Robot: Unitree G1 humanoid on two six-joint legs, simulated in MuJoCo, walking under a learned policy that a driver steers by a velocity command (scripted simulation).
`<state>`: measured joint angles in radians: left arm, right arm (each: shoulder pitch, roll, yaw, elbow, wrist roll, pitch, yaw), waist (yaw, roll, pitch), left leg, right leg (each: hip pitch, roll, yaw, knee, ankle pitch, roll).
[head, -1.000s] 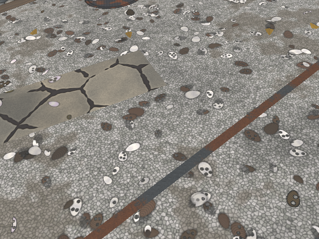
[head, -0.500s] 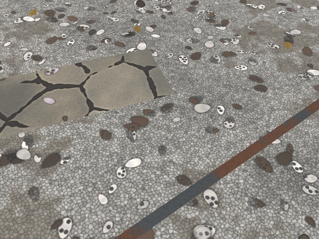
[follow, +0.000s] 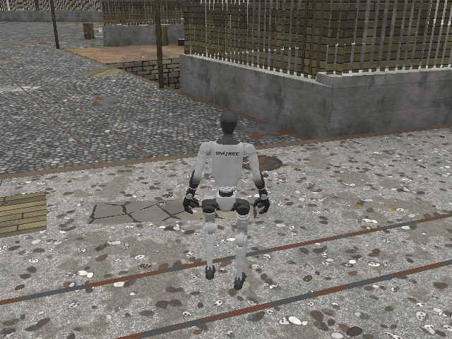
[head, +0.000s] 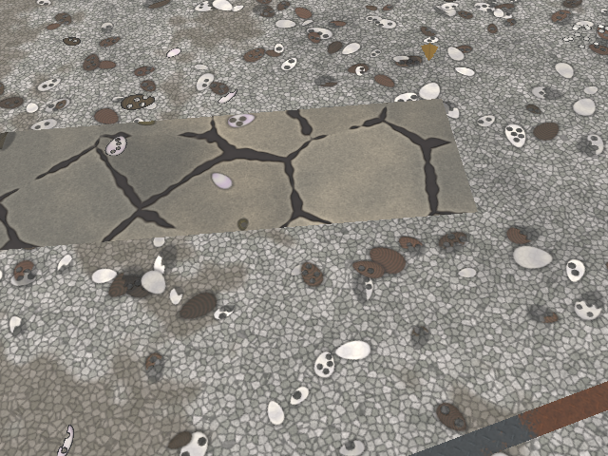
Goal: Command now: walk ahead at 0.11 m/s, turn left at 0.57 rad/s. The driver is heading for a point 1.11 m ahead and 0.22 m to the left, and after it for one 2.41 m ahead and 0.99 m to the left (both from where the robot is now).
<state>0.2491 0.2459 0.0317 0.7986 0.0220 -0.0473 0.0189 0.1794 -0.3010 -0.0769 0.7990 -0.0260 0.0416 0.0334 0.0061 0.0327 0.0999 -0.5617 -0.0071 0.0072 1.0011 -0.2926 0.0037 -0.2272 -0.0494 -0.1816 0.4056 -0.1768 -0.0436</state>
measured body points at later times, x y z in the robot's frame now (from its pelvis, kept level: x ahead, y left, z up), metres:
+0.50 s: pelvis +0.04 +0.03 +0.00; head +0.08 +0.05 +0.44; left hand +0.09 +0.33 -0.13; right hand +0.23 -0.21 -0.11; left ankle +0.07 +0.11 -0.74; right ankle +0.10 -0.11 -0.69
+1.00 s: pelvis +0.10 +0.02 +0.01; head +0.11 +0.01 +0.46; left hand -0.01 +0.28 -0.12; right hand +0.32 -0.16 -0.12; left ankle +0.07 +0.16 -0.71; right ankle +0.09 -0.09 -0.74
